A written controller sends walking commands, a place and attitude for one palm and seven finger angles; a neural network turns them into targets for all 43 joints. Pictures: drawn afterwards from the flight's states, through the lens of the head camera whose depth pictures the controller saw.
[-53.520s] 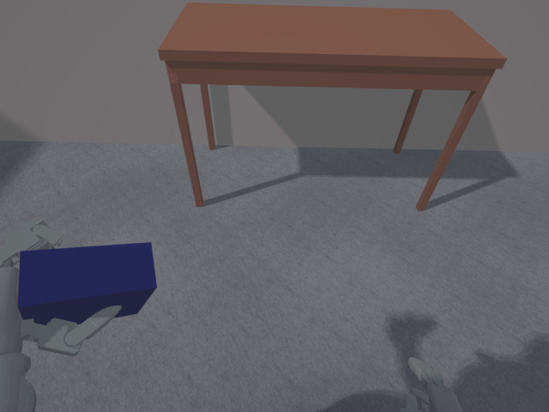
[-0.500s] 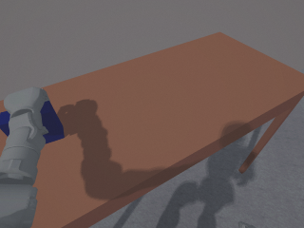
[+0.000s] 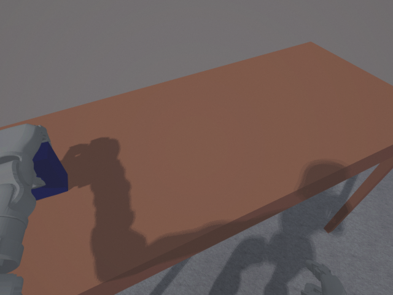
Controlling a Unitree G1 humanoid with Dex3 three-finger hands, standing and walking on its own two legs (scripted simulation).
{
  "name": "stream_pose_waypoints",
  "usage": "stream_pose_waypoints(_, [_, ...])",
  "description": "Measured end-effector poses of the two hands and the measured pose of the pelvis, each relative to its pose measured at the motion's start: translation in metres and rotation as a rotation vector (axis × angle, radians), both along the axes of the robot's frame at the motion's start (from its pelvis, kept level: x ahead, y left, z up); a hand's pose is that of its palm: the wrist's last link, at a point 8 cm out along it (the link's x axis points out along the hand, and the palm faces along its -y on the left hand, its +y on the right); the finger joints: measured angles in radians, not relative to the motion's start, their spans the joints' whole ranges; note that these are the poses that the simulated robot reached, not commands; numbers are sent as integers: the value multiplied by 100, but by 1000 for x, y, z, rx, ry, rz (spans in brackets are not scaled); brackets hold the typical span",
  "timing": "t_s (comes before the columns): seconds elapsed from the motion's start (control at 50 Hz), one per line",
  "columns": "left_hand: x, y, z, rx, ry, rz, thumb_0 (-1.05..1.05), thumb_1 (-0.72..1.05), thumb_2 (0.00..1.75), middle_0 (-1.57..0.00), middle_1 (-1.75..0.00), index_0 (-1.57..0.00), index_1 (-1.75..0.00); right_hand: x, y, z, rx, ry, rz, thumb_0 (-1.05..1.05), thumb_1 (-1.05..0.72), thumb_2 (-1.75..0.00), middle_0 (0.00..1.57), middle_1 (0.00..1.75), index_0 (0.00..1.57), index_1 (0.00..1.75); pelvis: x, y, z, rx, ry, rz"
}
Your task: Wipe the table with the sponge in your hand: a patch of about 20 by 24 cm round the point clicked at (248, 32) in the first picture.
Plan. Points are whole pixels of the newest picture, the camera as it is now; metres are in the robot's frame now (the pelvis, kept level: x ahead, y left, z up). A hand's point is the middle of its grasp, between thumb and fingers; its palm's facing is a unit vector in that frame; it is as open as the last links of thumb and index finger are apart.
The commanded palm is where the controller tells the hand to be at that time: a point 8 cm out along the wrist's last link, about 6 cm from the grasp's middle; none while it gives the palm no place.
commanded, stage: wipe back along the first lane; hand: left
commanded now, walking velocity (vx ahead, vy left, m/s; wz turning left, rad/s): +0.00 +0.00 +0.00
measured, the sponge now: (32, 180) +0.31 +0.39 +0.06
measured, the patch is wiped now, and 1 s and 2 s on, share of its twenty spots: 0.90 0.90 0.90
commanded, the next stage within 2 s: lift the sponge slowly off the table in 1.50 s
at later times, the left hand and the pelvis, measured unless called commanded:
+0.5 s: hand (33, 174) +0.30 +0.36 +0.10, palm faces -0.01 -0.02 -1.00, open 9.1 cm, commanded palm +0.26 +0.33 +0.12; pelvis -0.01 +0.00 +0.00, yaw -1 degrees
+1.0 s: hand (35, 194) +0.26 +0.33 +0.10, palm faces +0.06 -0.03 -1.00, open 9.1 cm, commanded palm +0.21 +0.30 +0.12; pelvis +0.00 +0.00 +0.00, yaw -1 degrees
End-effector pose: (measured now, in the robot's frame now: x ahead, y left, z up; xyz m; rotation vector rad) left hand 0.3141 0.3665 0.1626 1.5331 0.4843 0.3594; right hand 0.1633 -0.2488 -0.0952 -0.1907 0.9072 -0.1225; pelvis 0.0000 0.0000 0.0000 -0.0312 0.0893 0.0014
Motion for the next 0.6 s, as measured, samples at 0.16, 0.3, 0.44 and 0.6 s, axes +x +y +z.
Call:
stream_pose_waypoints(0.16, [-17,-8,-4,-14,-57,-13,-2,-44,110,-78,-145,-81,-151,-9,6,-7,24,16,-7,1,-91,-90,20,30,20,30,-2,3,0,1,-6,-2])
stream_pose_waypoints(0.3, [-21,-15,-4,9,-64,6,-2,-43,110,-78,-146,-80,-152,-11,10,-5,34,3,-1,1,-91,-90,20,30,20,30,-7,3,0,1,-20,0])
stream_pose_waypoints(0.44, [-29,-18,-4,-6,-68,7,-2,-43,110,-77,-147,-80,-153,-7,10,0,42,-38,-2,1,-91,-90,20,30,20,30,-8,3,-1,2,-31,-8])
stream_pose_waypoints(0.6, [-40,-25,-5,-1,-86,-7,-2,-42,110,-76,-148,-79,-154,1,9,3,48,-66,8,1,-91,-90,20,30,20,30,-7,3,-1,2,-40,-11])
